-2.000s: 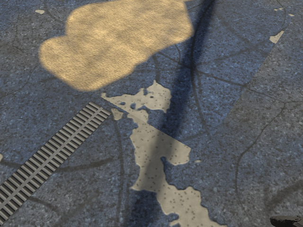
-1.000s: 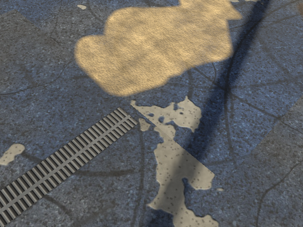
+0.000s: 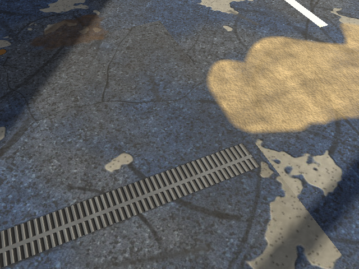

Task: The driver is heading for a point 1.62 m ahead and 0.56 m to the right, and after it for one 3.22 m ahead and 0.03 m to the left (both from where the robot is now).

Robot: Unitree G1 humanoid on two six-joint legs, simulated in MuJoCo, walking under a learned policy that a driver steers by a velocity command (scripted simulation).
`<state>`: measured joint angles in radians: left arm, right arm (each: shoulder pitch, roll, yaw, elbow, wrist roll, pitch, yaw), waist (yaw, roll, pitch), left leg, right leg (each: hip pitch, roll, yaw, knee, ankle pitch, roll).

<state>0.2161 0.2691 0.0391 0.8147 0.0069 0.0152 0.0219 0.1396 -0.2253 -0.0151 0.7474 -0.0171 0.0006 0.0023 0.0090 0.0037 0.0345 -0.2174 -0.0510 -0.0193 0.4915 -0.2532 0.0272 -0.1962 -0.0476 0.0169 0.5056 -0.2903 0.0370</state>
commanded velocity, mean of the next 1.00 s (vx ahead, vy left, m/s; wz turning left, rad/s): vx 0.31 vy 0.00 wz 0.01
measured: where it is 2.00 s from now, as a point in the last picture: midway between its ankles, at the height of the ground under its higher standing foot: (216, 195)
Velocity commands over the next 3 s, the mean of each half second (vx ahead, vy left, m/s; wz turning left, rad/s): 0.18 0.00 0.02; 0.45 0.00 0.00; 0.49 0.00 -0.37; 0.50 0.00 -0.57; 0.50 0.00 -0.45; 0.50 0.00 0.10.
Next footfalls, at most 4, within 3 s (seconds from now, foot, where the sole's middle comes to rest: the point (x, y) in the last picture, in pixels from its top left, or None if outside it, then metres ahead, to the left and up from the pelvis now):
0.82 right None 0.41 -0.14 -0.77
1.36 left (172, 225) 0.68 0.08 -0.77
1.86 right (253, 187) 0.86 -0.27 -0.77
2.36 left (244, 128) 1.21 -0.27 -0.77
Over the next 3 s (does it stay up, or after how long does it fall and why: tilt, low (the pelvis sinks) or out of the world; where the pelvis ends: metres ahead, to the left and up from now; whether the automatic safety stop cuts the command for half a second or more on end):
stays up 1.22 -0.50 0.00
